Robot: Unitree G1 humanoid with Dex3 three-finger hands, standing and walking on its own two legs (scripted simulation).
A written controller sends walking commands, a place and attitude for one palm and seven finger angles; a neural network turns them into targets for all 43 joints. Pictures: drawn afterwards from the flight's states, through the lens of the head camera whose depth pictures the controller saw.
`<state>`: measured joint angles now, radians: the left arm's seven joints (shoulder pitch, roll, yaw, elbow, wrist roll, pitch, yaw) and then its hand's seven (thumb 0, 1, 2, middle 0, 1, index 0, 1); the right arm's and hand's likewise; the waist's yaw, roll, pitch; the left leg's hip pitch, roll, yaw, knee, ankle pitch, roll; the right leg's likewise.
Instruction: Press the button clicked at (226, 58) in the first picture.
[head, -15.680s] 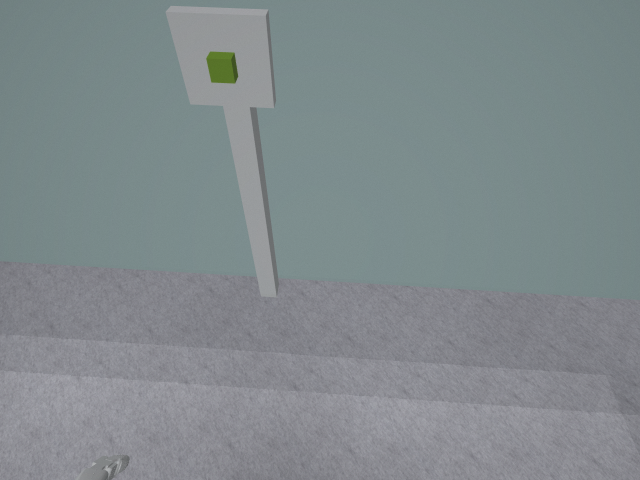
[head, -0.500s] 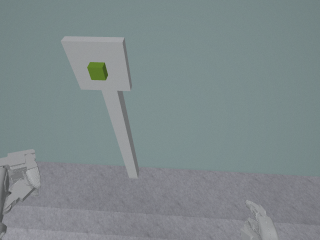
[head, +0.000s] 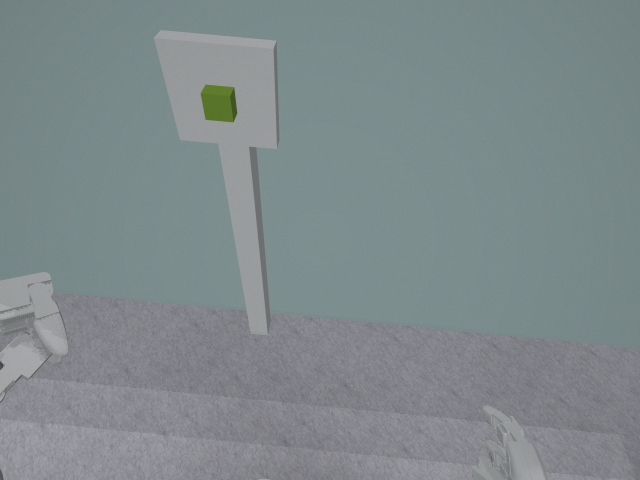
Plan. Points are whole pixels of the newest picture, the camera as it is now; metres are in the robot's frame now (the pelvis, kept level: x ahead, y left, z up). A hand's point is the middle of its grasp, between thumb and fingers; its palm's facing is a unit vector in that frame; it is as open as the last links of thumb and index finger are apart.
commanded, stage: step back with the hand held close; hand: left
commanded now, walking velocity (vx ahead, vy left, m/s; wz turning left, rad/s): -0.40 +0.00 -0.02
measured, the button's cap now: (220, 102) +0.64 +0.20 +0.13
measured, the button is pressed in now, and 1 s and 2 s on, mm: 0 0 0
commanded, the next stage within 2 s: stop stepping back and stand still in 0.50 s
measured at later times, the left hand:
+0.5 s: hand out of the picture +0.12 +0.26 +0.18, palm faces +0.38 -0.82 -0.43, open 3.1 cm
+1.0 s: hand out of the picture +0.03 +0.24 +0.18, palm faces +0.29 -0.87 -0.39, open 3.1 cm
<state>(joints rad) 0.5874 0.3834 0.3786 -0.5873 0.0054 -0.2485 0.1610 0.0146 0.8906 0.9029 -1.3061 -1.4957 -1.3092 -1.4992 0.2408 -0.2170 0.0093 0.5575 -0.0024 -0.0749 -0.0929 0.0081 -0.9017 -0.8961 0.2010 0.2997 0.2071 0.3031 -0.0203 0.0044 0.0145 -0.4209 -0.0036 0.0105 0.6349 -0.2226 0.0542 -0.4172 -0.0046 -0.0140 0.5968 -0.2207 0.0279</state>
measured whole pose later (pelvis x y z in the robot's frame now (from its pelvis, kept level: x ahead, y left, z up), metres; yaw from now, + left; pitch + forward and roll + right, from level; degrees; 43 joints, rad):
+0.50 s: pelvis -0.08 +0.01 +0.01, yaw +0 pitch +2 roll -5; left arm 0.59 0.42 0.41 -0.60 -0.02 -0.27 0.15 0.01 0.89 0.90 -1.31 -1.50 -1.31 -1.50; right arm 0.20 -0.18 -0.01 0.60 -0.02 -0.11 -0.07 0.01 -0.90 -0.90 0.20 0.30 0.21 0.30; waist -0.01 0.01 -0.02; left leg -0.46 0.01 -0.04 0.52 -0.10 0.06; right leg -0.44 0.10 0.05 0.93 -0.44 0.02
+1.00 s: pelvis -0.18 +0.02 +0.02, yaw -5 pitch +0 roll -1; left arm 0.61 0.39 0.37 -0.56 -0.03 -0.19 0.15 0.02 0.89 0.90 -1.31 -1.50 -1.31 -1.50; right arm 0.29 -0.19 0.02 0.65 -0.01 -0.14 -0.08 0.01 -0.90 -0.90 0.20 0.30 0.21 0.30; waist -0.05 -0.05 -0.05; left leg -0.31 -0.03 0.01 0.42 -0.11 0.05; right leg -0.26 0.02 -0.02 0.67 -0.47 0.00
